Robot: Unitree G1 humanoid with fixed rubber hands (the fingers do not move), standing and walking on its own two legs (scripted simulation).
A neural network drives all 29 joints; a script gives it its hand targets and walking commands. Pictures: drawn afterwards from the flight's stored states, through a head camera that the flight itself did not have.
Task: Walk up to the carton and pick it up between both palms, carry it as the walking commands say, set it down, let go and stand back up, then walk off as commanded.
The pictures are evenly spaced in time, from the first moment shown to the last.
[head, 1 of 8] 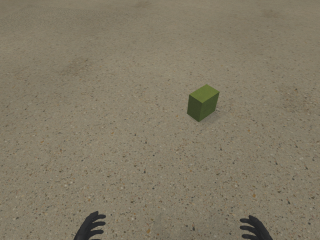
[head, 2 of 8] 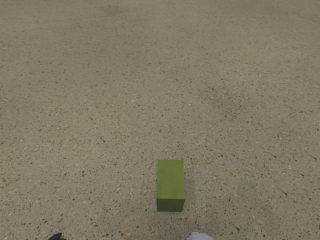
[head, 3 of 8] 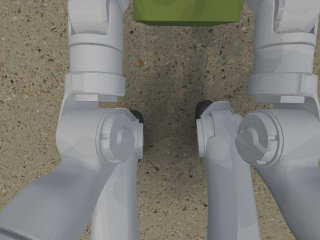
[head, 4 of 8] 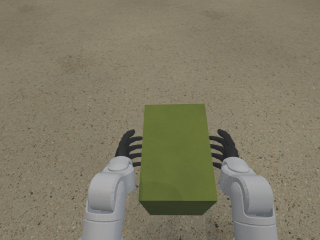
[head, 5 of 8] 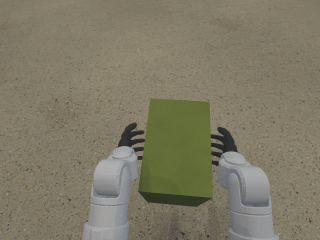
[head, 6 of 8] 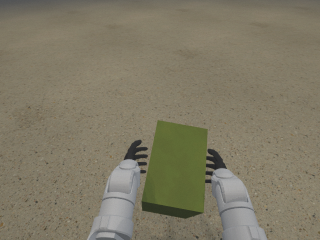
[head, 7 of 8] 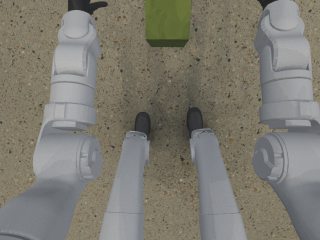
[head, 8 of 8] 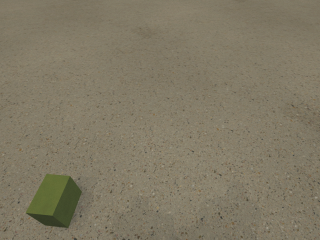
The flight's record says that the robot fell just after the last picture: no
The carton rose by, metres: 0.69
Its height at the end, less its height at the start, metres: +0.00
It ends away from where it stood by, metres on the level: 1.85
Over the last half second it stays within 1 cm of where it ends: yes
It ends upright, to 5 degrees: yes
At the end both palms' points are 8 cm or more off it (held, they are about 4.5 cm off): yes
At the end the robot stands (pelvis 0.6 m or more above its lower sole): yes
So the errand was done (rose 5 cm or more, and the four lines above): yes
